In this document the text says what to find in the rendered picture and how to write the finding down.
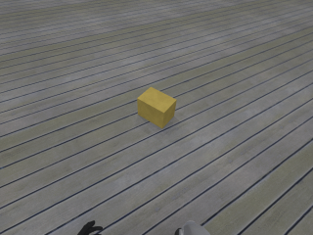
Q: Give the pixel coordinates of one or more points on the carton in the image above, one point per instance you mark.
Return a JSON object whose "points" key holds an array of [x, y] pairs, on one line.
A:
{"points": [[156, 107]]}

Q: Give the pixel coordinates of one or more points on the robot right thigh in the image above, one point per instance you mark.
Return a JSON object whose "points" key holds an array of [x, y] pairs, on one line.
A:
{"points": [[193, 229]]}

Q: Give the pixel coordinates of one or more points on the robot left hand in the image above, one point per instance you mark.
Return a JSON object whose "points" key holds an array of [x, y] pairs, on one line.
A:
{"points": [[87, 228]]}

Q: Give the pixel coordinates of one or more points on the robot right shin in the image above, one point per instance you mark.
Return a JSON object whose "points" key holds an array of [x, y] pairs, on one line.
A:
{"points": [[189, 222]]}

